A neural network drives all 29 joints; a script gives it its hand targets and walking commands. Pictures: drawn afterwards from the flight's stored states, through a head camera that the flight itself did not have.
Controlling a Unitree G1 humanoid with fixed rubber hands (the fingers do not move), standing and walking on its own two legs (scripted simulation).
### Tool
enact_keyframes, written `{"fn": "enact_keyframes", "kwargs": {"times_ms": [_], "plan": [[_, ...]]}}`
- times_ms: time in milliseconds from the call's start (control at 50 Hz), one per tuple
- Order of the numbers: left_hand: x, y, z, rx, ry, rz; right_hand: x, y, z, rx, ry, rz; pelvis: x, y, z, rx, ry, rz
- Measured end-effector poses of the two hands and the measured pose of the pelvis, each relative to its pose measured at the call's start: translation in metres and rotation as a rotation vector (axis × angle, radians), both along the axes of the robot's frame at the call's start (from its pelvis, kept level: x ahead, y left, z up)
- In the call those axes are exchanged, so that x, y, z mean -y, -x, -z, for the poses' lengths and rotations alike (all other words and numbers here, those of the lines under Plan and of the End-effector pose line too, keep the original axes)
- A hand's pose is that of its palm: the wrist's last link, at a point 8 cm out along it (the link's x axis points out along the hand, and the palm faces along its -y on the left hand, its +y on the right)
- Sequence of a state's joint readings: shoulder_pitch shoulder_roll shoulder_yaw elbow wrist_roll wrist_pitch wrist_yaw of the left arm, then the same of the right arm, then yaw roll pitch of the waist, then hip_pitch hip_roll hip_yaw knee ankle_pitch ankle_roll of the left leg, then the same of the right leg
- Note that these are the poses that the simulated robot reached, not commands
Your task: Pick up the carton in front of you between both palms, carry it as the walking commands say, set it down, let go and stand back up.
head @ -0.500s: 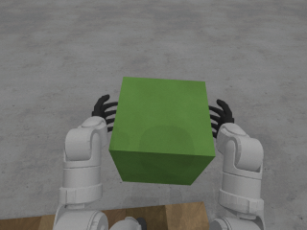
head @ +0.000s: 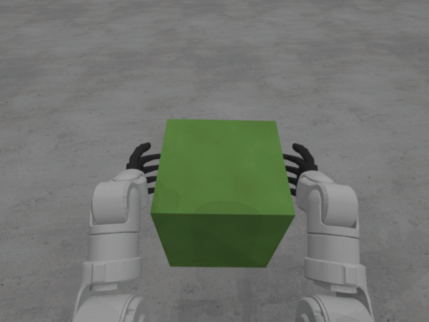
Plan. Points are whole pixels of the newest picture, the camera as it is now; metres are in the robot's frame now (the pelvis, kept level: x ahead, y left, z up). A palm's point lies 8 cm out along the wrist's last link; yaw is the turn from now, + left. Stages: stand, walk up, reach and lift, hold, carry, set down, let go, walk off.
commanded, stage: carry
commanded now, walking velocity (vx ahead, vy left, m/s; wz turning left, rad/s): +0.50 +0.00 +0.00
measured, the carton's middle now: (219, 198) +0.36 -0.01 +0.05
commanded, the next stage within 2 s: none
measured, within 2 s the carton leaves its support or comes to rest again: neither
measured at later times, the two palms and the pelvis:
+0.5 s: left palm (153, 101) +0.65 +0.17 +0.10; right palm (263, 101) +0.64 -0.13 +0.10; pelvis +0.30 +0.01 -0.02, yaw +1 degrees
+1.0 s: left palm (177, 62) +0.90 +0.13 +0.09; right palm (263, 59) +0.93 -0.17 +0.09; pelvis +0.59 -0.03 +0.00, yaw +2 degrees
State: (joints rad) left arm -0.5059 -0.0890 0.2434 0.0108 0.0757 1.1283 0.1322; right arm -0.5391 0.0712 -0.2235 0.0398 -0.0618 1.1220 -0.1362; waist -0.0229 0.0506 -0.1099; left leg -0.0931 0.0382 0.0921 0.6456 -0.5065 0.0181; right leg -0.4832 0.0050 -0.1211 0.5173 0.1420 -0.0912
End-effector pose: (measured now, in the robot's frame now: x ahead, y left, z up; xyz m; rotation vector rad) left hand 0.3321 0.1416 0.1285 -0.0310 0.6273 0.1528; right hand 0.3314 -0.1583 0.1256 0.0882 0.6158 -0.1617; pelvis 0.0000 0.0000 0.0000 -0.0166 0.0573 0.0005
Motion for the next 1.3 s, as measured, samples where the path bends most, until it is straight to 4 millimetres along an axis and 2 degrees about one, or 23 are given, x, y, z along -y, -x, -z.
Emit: {"fn": "enact_keyframes", "kwargs": {"times_ms": [60, 120, 180, 260, 360, 400, 440, 560, 640, 760, 840, 920, 980, 1060, 1120, 1200, 1300], "plan": [[0.004, -0.030, 0.015, -0.064, -0.007, -0.029, 0.004, -0.037, 0.017, -0.064, 0.001, -0.031, 0.009, -0.034, -0.002, 0.000, -0.005, -0.015], [0.000, -0.053, 0.025, -0.112, -0.001, -0.061, 0.000, -0.072, 0.024, -0.110, -0.006, -0.055, 0.015, -0.064, -0.010, -0.009, -0.023, -0.022], [-0.006, -0.084, 0.024, -0.104, 0.005, -0.087, -0.006, -0.110, 0.022, -0.103, -0.013, -0.071, 0.018, -0.095, -0.016, -0.021, -0.026, -0.026], [-0.016, -0.136, 0.013, -0.038, 0.014, -0.102, -0.017, -0.164, 0.010, -0.038, -0.010, -0.083, 0.016, -0.140, -0.017, -0.035, -0.018, -0.025], [-0.031, -0.211, 0.006, 0.032, 0.026, -0.092, -0.031, -0.235, 0.000, 0.033, 0.008, -0.078, 0.003, -0.214, -0.003, -0.029, 0.003, -0.027], [-0.036, -0.245, 0.009, 0.058, 0.026, -0.072, -0.036, -0.264, 0.002, 0.059, 0.022, -0.066, -0.005, -0.248, 0.013, -0.016, 0.014, -0.011], [-0.037, -0.278, 0.017, 0.057, 0.035, -0.045, -0.037, -0.288, 0.008, 0.056, 0.045, -0.053, -0.009, -0.273, 0.024, -0.022, -0.009, -0.011], [-0.018, -0.344, 0.044, -0.082, 0.061, 0.013, -0.018, -0.329, 0.039, -0.084, 0.028, 0.036, -0.018, -0.331, 0.016, -0.033, -0.011, -0.006], [-0.004, -0.388, 0.046, -0.084, 0.067, 0.032, -0.004, -0.365, 0.040, -0.087, 0.008, 0.078, -0.018, -0.372, 0.007, -0.038, -0.003, 0.001], [0.012, -0.463, 0.031, -0.003, 0.061, 0.033, 0.011, -0.447, 0.022, -0.008, 0.004, 0.069, -0.003, -0.446, 0.005, -0.045, -0.006, 0.005], [0.020, -0.517, 0.026, 0.048, 0.032, 0.008, 0.020, -0.512, 0.019, 0.042, 0.005, 0.023, 0.015, -0.506, 0.021, -0.031, -0.014, -0.013], [0.018, -0.551, 0.031, -0.005, 0.007, -0.043, 0.018, -0.563, 0.028, -0.012, -0.001, -0.037, 0.028, -0.550, 0.016, -0.030, -0.013, -0.027], [0.012, -0.567, 0.036, -0.060, 0.021, -0.092, 0.012, -0.591, 0.033, -0.067, -0.019, -0.060, 0.034, -0.581, 0.005, -0.033, -0.032, -0.035], [0.005, -0.593, 0.032, -0.059, 0.041, -0.139, 0.004, -0.623, 0.033, -0.066, -0.050, -0.074, 0.035, -0.626, -0.005, -0.038, -0.050, -0.037], [0.003, -0.619, 0.027, -0.024, 0.056, -0.147, 0.002, -0.645, 0.030, -0.032, -0.064, -0.057, 0.032, -0.663, -0.006, -0.039, -0.052, -0.037], [0.000, -0.662, 0.023, 0.004, 0.019, -0.097, -0.001, -0.679, 0.027, 0.000, -0.010, -0.052, 0.021, -0.719, -0.002, -0.031, -0.042, -0.035], [-0.011, -0.725, 0.038, 0.015, 0.018, -0.043, -0.013, -0.731, 0.035, 0.013, 0.026, -0.024, 0.000, -0.798, 0.019, -0.003, -0.030, -0.009]]}}
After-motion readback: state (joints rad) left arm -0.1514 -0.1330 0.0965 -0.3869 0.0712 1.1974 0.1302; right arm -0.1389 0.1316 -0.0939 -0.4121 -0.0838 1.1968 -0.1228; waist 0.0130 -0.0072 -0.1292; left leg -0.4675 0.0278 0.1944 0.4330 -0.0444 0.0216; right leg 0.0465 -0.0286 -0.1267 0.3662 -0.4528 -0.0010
